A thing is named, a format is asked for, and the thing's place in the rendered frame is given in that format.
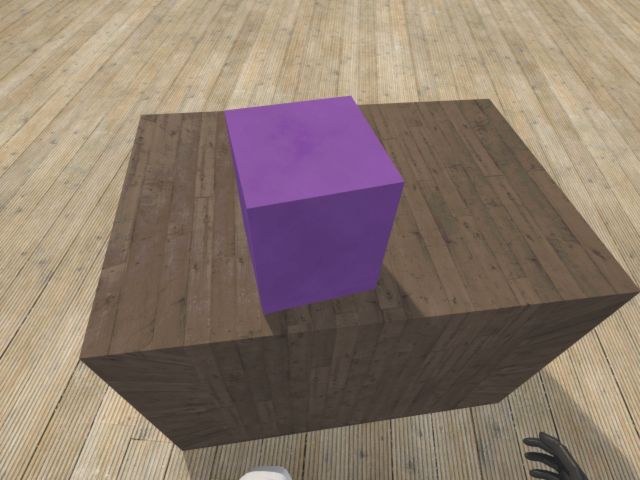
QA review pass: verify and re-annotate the pedestal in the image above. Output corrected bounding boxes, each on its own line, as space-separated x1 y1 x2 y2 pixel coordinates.
79 99 640 451

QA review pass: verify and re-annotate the right robot hand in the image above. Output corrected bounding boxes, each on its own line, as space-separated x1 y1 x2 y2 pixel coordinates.
523 432 588 480

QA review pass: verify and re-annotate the carton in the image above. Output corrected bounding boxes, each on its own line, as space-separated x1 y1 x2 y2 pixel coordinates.
224 96 405 314

